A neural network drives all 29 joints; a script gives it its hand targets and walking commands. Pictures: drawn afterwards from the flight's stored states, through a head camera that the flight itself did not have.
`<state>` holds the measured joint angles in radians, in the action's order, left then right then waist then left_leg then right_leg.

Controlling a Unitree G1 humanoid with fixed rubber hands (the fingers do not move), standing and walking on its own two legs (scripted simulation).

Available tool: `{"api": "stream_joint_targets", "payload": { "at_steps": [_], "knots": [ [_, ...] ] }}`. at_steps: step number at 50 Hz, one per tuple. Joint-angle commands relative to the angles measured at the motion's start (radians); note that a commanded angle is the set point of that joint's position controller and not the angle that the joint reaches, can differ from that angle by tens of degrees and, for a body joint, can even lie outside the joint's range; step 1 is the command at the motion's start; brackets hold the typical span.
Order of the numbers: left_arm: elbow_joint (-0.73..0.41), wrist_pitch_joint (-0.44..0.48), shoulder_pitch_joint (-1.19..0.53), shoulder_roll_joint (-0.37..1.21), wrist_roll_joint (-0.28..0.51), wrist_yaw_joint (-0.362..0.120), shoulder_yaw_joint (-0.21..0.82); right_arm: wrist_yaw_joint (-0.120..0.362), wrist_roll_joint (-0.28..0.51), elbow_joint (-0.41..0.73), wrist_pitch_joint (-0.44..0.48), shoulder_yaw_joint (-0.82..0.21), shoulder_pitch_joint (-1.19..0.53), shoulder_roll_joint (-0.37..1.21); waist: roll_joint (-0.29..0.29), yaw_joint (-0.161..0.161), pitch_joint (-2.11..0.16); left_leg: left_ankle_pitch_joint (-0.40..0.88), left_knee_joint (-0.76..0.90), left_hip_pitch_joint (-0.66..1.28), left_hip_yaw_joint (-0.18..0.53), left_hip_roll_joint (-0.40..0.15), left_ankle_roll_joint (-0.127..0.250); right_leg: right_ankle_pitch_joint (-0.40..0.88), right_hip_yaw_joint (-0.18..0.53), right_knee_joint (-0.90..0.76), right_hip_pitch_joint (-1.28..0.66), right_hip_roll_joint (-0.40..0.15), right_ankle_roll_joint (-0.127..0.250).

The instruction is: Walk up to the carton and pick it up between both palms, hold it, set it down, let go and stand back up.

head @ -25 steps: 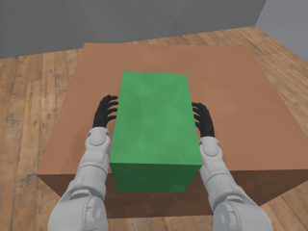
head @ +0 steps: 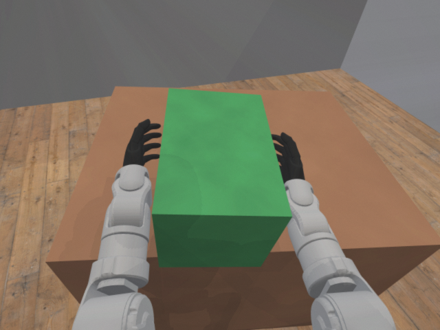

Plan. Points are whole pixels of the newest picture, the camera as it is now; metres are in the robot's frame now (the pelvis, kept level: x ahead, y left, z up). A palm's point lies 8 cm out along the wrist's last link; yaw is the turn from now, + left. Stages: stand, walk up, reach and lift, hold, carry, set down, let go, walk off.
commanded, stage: reach and lift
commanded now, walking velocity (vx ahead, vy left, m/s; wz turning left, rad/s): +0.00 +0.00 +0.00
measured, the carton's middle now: (213, 175) +0.40 +0.00 +0.08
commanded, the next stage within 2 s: hold in 1.40 s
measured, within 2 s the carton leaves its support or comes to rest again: neither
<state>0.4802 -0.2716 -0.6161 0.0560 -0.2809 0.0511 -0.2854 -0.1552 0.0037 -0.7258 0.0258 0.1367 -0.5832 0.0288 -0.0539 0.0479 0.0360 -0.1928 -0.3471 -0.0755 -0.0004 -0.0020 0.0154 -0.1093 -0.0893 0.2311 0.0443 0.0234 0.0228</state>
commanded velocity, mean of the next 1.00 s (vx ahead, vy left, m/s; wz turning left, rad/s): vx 0.00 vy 0.00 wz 0.00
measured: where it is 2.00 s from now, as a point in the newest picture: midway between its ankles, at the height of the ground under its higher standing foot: outside the picture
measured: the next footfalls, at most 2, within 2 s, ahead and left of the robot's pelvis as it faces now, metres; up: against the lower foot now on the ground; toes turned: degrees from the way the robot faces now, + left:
none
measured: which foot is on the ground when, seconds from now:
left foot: down 0.00-1.00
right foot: down 0.00-1.00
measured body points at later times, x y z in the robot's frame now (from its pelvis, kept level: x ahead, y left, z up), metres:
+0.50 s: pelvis -0.01 +0.00 +0.00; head -0.02 +0.04 +0.45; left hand +0.38 +0.14 +0.16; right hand +0.36 -0.15 +0.14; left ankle +0.00 +0.10 -0.75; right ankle +0.02 -0.10 -0.75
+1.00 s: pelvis -0.01 +0.00 +0.00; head -0.02 +0.03 +0.45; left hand +0.38 +0.14 +0.18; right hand +0.37 -0.15 +0.15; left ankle +0.00 +0.10 -0.75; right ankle +0.02 -0.10 -0.75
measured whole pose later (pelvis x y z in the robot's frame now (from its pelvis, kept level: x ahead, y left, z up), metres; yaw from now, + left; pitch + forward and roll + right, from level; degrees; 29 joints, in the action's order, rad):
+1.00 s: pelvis -0.01 +0.00 +0.00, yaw +0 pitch -9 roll -1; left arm 0.13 -0.62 -0.62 0.07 -0.35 -0.03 -0.30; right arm -0.17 0.08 -0.52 -0.18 0.05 -0.60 0.01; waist -0.07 0.08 0.11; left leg -0.18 -0.32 0.01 0.00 0.00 0.02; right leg -0.12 -0.09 0.24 -0.02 0.02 0.02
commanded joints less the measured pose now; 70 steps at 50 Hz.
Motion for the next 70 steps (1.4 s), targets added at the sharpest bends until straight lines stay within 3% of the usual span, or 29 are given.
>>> {"api": "stream_joint_targets", "payload": {
  "at_steps": [1, 5, 7, 10, 13, 15, 17, 22, 24, 28, 30, 38, 45, 53, 58, 65, 70],
  "knots": [
    [-0.056, -0.113, -0.361, 0.567, 0.014, -0.193, 0.360, 0.085, 0.015, 0.246, -0.011, -0.316, -0.613, 0.507, 0.035, 0.011, -0.229, 0.106, 0.077, -0.034, -0.020, 0.015, -0.020, 0.098, 0.021, 0.013, -0.189, -0.008, -0.048],
    [-0.228, -0.131, -0.393, 0.615, 0.065, -0.180, 0.469, 0.078, 0.088, 0.438, 0.014, -0.410, -0.695, 0.522, 0.087, 0.024, -0.411, 0.343, 0.002, 0.088, 0.002, 0.019, -0.053, 0.273, 0.008, 0.046, -0.211, 0.010, -0.041],
    [-0.291, -0.140, -0.395, 0.626, 0.087, -0.164, 0.530, 0.072, 0.117, 0.494, 0.009, -0.458, -0.698, 0.521, 0.108, 0.035, -0.449, 0.427, -0.029, 0.139, 0.018, 0.015, -0.069, 0.302, 0.006, 0.048, -0.185, 0.017, -0.035],
    [-0.299, -0.177, -0.373, 0.595, 0.083, -0.154, 0.543, 0.071, 0.110, 0.475, -0.036, -0.459, -0.651, 0.494, 0.094, 0.048, -0.372, 0.330, -0.008, 0.134, 0.026, 0.003, -0.064, 0.179, 0.003, 0.026, -0.121, 0.018, -0.027],
    [-0.235, -0.235, -0.338, 0.554, 0.044, -0.170, 0.474, 0.080, 0.076, 0.395, -0.087, -0.394, -0.604, 0.463, 0.060, 0.048, -0.226, 0.115, 0.063, 0.054, 0.010, -0.006, -0.034, 0.027, 0.002, 0.004, -0.100, 0.006, -0.029],
    [-0.231, -0.266, -0.334, 0.541, 0.026, -0.185, 0.430, 0.084, 0.064, 0.383, -0.100, -0.363, -0.603, 0.456, 0.045, 0.043, -0.198, 0.051, 0.092, 0.018, -0.002, -0.007, -0.020, 0.007, 0.002, 0.004, -0.125, 0.001, -0.033],
    [-0.265, -0.284, -0.338, 0.545, 0.026, -0.195, 0.421, 0.084, 0.079, 0.420, -0.097, -0.367, -0.623, 0.461, 0.047, 0.041, -0.238, 0.102, 0.085, 0.031, -0.010, -0.002, -0.021, 0.067, 0.000, 0.013, -0.164, 0.004, -0.037],
    [-0.399, -0.288, -0.349, 0.574, 0.068, -0.188, 0.508, 0.060, 0.159, 0.579, -0.076, -0.475, -0.682, 0.475, 0.081, 0.051, -0.396, 0.388, -0.006, 0.164, 0.007, 0.012, -0.052, 0.288, -0.006, 0.040, -0.208, 0.021, -0.043],
    [-0.394, -0.290, -0.353, 0.565, 0.070, -0.181, 0.520, 0.059, 0.155, 0.580, -0.088, -0.481, -0.681, 0.470, 0.081, 0.055, -0.369, 0.358, -0.004, 0.156, 0.011, 0.009, -0.051, 0.245, -0.006, 0.031, -0.180, 0.021, -0.038],
    [-0.314, -0.317, -0.352, 0.523, 0.034, -0.189, 0.453, 0.077, 0.102, 0.483, -0.124, -0.412, -0.643, 0.454, 0.055, 0.044, -0.230, 0.110, 0.073, 0.058, -0.007, 0.001, -0.021, 0.056, -0.004, 0.005, -0.138, 0.007, -0.033],
    [-0.297, -0.330, -0.363, 0.511, 0.020, -0.197, 0.416, 0.085, 0.082, 0.461, -0.129, -0.380, -0.646, 0.458, 0.040, 0.034, -0.210, 0.041, 0.101, 0.020, -0.020, 0.001, -0.006, 0.022, -0.001, 0.002, -0.152, -0.001, -0.035],
    [-0.374, -0.337, -0.384, 0.521, 0.041, -0.208, 0.446, 0.057, 0.141, 0.555, -0.112, -0.456, -0.706, 0.477, 0.053, 0.044, -0.347, 0.254, 0.038, 0.115, -0.017, 0.022, -0.017, 0.257, 0.000, 0.029, -0.242, 0.005, -0.055],
    [-0.336, -0.346, -0.412, 0.489, 0.026, -0.216, 0.406, 0.066, 0.102, 0.484, -0.133, -0.409, -0.689, 0.472, 0.032, 0.041, -0.270, 0.105, 0.086, 0.040, -0.024, 0.018, 0.003, 0.133, 0.000, 0.015, -0.218, -0.005, -0.050],
    [-0.368, -0.360, -0.382, 0.498, 0.029, -0.220, 0.426, 0.046, 0.147, 0.528, -0.134, -0.451, -0.692, 0.464, 0.050, 0.053, -0.318, 0.271, 0.039, 0.121, -0.014, 0.023, -0.015, 0.269, -0.004, 0.028, -0.254, 0.004, -0.055],
    [-0.393, -0.370, -0.401, 0.499, 0.028, -0.220, 0.427, 0.050, 0.153, 0.519, -0.148, -0.448, -0.689, 0.455, 0.055, 0.054, -0.288, 0.254, 0.047, 0.110, -0.012, 0.019, -0.020, 0.217, -0.007, 0.023, -0.232, 0.007, -0.047],
    [-0.428, -0.381, -0.408, 0.517, 0.042, -0.206, 0.463, 0.052, 0.176, 0.550, -0.150, -0.460, -0.705, 0.446, 0.078, 0.056, -0.311, 0.329, 0.028, 0.155, -0.004, 0.011, -0.035, 0.205, -0.011, 0.020, -0.209, 0.017, -0.035],
    [-0.416, -0.402, -0.414, 0.512, 0.033, -0.201, 0.449, 0.059, 0.167, 0.515, -0.167, -0.437, -0.707, 0.435, 0.076, 0.050, -0.261, 0.257, 0.054, 0.129, -0.007, 0.002, -0.030, 0.108, -0.014, 0.007, -0.183, 0.019, -0.026]
  ]
}}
